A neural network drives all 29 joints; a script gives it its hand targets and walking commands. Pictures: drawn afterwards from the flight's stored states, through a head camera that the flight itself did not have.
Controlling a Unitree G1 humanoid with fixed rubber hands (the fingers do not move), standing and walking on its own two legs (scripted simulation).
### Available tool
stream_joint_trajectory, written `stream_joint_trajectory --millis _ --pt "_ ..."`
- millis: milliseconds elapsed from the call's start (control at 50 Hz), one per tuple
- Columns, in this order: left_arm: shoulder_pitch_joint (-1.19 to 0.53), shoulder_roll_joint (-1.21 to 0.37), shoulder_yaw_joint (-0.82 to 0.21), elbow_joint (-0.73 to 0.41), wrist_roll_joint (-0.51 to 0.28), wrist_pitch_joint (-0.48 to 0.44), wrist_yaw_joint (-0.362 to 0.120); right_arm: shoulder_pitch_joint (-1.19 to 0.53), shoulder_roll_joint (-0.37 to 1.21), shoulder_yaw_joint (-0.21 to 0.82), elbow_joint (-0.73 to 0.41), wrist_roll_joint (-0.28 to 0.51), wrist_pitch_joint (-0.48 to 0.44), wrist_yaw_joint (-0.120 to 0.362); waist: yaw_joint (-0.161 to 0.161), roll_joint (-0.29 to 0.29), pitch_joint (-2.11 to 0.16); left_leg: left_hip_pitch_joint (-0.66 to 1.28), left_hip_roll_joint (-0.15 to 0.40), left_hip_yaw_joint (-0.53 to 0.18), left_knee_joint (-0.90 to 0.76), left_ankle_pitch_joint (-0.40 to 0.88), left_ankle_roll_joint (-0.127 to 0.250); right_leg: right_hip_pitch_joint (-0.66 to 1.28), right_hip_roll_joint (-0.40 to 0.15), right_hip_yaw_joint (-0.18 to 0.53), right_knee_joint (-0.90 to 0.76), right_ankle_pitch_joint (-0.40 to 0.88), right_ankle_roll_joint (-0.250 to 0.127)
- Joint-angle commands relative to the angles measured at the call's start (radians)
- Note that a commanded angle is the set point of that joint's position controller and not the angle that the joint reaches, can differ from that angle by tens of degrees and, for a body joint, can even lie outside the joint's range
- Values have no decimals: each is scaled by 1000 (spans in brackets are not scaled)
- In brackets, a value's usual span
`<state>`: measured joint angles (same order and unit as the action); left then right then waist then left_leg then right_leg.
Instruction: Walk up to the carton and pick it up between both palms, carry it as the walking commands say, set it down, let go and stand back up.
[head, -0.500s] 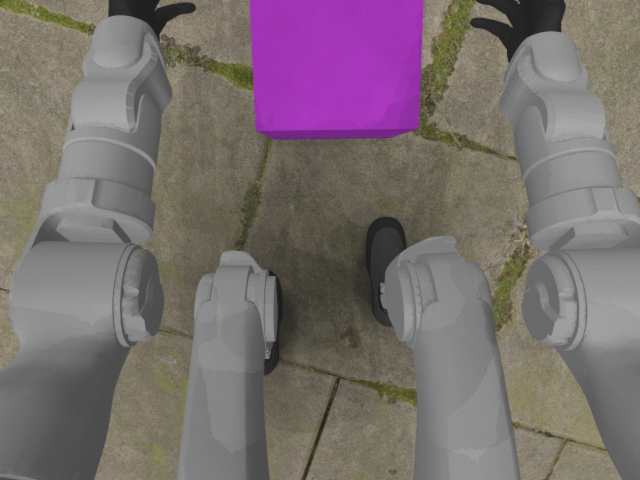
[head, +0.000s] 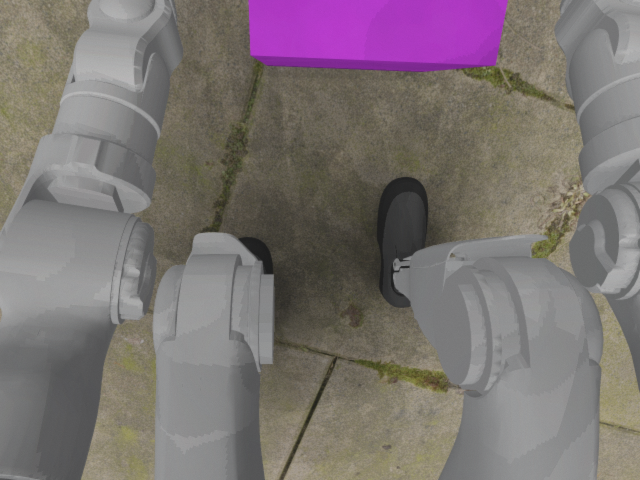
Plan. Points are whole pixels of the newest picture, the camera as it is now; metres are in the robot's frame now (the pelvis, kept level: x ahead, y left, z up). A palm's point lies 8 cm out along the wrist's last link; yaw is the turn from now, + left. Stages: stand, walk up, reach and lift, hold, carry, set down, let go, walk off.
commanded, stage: reach and lift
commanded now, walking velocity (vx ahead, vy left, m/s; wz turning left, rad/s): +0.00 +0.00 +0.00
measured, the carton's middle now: out of the picture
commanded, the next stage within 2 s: none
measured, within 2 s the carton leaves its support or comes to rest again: leaves its support in 1.48 s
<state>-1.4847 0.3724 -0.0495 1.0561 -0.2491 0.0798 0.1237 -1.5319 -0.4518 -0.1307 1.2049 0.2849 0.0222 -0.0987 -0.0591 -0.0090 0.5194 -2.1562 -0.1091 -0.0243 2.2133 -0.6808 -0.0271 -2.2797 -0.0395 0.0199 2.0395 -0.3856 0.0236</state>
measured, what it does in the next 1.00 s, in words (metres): stands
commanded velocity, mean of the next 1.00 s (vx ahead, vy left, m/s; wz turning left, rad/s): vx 0.00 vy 0.00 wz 0.00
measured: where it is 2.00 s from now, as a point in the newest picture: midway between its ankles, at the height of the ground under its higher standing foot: (324, 290)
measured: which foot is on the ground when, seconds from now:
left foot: down 0.00-1.00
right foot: down 0.00-1.00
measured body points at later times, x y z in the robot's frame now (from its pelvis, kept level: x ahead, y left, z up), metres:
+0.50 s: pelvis -0.01 -0.01 -0.01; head +0.37 -0.01 +0.21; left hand +0.55 +0.13 -0.22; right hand +0.53 -0.23 -0.21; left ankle +0.09 +0.11 -0.35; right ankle +0.16 -0.13 -0.35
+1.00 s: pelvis +0.00 +0.00 -0.01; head +0.39 +0.00 +0.21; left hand +0.55 +0.09 -0.23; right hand +0.54 -0.21 -0.22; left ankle +0.09 +0.11 -0.35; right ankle +0.16 -0.13 -0.35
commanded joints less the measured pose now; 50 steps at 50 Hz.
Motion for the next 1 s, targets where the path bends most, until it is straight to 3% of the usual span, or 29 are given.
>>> stream_joint_trajectory --millis 0,60,80,120,140,180,240,280,300,320,400,420,440,460,520,600,640,700,740,760,780,820,860,880,900,920,940,960,980 --pt "-312 75 39 -288 80 -83 28 -113 -66 -68 -41 4 -69 29 16 221 -1547 524 76 0 -213 567 -37 655 29 -23 59 447 -16" --pt "-345 70 52 -237 74 -73 19 -114 -72 -48 -3 -6 -88 22 -32 108 -1487 419 82 -20 -203 506 -53 720 0 -19 63 503 -17" --pt "-305 28 5 -177 37 -70 18 -137 -120 -94 -56 -19 -104 19 -86 99 -1523 483 74 -47 -210 515 -40 690 3 -44 82 451 -5" --pt "-271 82 59 -87 70 -62 20 -179 -29 -6 -34 22 -88 24 26 36 -1415 359 70 -14 -195 433 -25 709 14 -18 56 407 7" --pt "-285 53 26 -84 27 -46 13 -162 -88 -53 -6 -10 -81 14 -76 30 -1423 322 71 -12 -197 419 -29 780 8 -21 58 419 5" --pt "-246 -26 -38 -57 3 -42 -18 -128 -36 -37 63 -9 -65 25 -69 98 -1354 281 77 12 -207 375 -29 754 6 -2 37 390 -15" --pt "-287 86 55 -6 50 -39 -16 -208 -73 -23 53 11 -58 23 24 124 -1260 227 69 32 -216 242 -34 726 11 11 10 244 -13" --pt "-303 47 33 -33 44 -52 -16 -158 -42 -48 68 -31 -63 32 -18 116 -1231 212 69 17 -250 212 -32 627 11 -17 14 212 -13" --pt "-366 47 19 -86 18 -51 -14 -196 -82 -72 19 -56 -82 19 -111 61 -1320 233 73 -7 -244 233 -31 685 2 -33 26 254 -6" --pt "-369 35 -1 -72 -3 -40 -19 -280 -97 -53 -51 -26 -81 13 -71 70 -1343 243 74 6 -242 256 -30 734 6 -29 21 256 -7" --pt "-352 70 20 12 8 -36 -22 -261 -41 13 34 -16 -61 11 -37 18 -1270 171 65 27 -217 197 -22 766 0 -24 15 247 11" --pt "-369 31 -22 -22 -9 -41 -26 -231 -65 -46 61 -40 -64 12 -90 119 -1266 216 65 25 -245 183 -29 721 16 -29 -2 206 -2" --pt "-407 27 -22 -63 15 -47 -30 -276 -36 -45 32 -46 -66 18 -60 137 -1288 226 64 16 -250 200 -28 680 5 -24 7 226 -14" --pt "-349 26 -26 -9 27 -45 -28 -221 -17 -21 98 -47 -54 23 -31 123 -1266 244 60 6 -251 237 -30 688 16 -38 35 247 -4" --pt "-424 -15 -21 -50 9 -56 -34 -253 36 -10 28 -40 -62 21 -55 80 -1270 183 61 33 -260 205 -26 753 17 -19 -11 251 -5" --pt "-417 12 21 -85 73 -71 -12 -321 89 18 -33 -15 -73 18 15 86 -1322 208 46 54 -224 281 -17 807 27 4 1 336 -1" --pt "-438 -45 -2 -77 70 -73 -15 -272 90 -8 34 -28 -72 15 -41 91 -1294 211 47 21 -248 274 -22 739 35 -12 2 326 -2" --pt "-359 -35 10 -92 97 -87 4 -228 74 13 10 -29 -88 -5 -7 127 -1368 293 34 39 -215 357 -44 798 48 -11 14 364 8" --pt "-325 -41 45 -49 111 -74 2 -217 81 9 23 -42 -84 -8 1 58 -1345 236 38 20 -214 312 -33 792 47 -7 8 357 12" --pt "-388 -119 -22 -70 80 -77 -11 -220 135 35 87 -19 -82 3 -43 116 -1300 220 45 47 -212 294 -33 803 46 15 -13 359 -2" --pt "-393 -202 -41 -101 84 -90 -22 -288 231 69 13 3 -94 21 -3 63 -1322 260 35 16 -247 311 -21 752 55 -22 21 324 6" --pt "-393 -265 -29 -88 83 -78 -43 -268 260 56 23 -37 -87 32 -50 90 -1306 238 37 29 -191 385 -34 757 61 13 15 406 -6" --pt "-368 -292 8 -74 137 -86 -49 -342 291 72 -1 -35 -92 42 5 70 -1308 264 4 37 -217 342 -27 804 68 -14 17 345 7" --pt "-441 -329 -18 -148 121 -87 -62 -338 358 77 7 -34 -82 63 8 83 -1279 220 9 39 -199 359 -35 762 71 8 25 377 -2" --pt "-452 -474 -52 -105 114 -73 -93 -399 469 95 -26 -47 -79 82 -46 75 -1285 238 7 9 -210 323 -17 761 79 0 23 339 -11" --pt "-482 -531 -50 -121 144 -61 -102 -434 521 97 -38 -33 -74 105 -5 139 -1251 229 4 8 -234 324 -17 685 83 -6 48 313 -20" --pt "-524 -609 -66 -139 136 -52 -133 -466 626 95 -33 -49 -56 138 1 133 -1257 254 -1 12 -256 296 -19 673 88 -17 40 276 -30" --pt "-521 -697 -49 -148 167 -48 -151 -459 670 85 -37 -70 -42 153 -44 132 -1190 199 -17 20 -231 305 -17 623 97 -24 39 253 -34" --pt "-505 -657 -16 -109 184 -51 -155 -498 684 92 -29 -72 -33 162 -3 82 -1230 222 -19 46 -218 264 -12 695 91 -23 51 226 -28"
